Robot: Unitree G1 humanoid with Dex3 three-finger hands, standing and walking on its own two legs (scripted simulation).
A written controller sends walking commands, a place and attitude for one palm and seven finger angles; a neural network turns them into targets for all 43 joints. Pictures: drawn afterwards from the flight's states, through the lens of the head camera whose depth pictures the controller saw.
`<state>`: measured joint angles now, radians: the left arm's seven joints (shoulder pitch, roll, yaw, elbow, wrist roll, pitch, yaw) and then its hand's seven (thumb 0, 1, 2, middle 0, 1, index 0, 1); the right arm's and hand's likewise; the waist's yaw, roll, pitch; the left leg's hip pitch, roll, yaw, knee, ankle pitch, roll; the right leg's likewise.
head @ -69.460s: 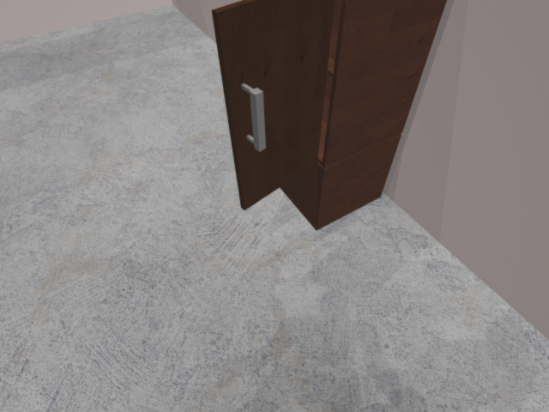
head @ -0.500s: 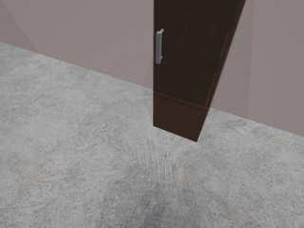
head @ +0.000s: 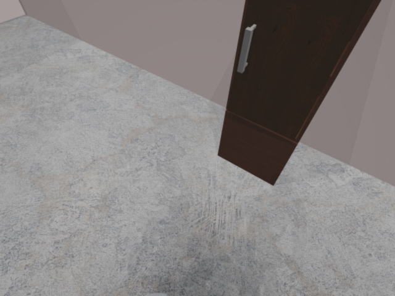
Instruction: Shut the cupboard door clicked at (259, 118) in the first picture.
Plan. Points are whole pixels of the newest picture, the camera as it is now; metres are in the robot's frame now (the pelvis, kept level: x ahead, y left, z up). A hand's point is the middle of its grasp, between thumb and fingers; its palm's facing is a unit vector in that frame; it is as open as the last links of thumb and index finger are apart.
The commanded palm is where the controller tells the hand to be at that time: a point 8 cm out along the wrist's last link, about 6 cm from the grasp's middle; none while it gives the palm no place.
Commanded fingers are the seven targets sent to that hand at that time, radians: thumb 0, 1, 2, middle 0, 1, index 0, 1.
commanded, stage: walk to a spot facing it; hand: left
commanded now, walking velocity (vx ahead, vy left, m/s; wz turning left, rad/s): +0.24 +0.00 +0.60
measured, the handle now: (247, 49) +0.92 -0.16 +0.02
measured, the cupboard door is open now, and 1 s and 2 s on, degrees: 2 2 2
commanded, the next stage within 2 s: turn to face it in 0.64 s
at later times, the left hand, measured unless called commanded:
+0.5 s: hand out of the picture +0.07 +0.17 -0.13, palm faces +0.34 -0.90 -0.28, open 7.4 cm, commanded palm none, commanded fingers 0.00 0.90 0.90 -0.20 -0.30 -0.20 -0.30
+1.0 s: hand out of the picture +0.08 +0.20 -0.16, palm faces +0.52 -0.82 -0.25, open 7.4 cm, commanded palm none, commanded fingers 0.00 0.90 0.90 -0.20 -0.30 -0.20 -0.30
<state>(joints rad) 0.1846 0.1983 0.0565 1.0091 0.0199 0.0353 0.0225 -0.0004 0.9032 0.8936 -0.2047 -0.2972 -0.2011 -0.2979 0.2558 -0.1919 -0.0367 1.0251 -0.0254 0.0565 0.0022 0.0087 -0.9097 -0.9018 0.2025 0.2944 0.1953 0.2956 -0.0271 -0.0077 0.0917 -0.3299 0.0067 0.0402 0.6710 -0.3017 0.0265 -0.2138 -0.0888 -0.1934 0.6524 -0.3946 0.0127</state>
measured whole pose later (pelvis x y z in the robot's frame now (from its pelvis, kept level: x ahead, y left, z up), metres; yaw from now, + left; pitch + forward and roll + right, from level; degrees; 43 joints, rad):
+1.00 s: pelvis +0.16 +0.01 +0.00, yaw +28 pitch -1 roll +1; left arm 0.28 0.21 0.04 0.95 0.03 0.02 0.01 0.00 0.91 0.89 -0.20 -0.30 -0.20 -0.30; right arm 0.06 -0.17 0.00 0.92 -0.02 0.04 0.00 0.01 -0.91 -0.90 0.20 0.29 0.20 0.30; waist 0.06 -0.01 0.09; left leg -0.29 0.04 0.13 0.62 -0.30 0.01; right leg -0.34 -0.07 -0.01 0.65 -0.30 0.03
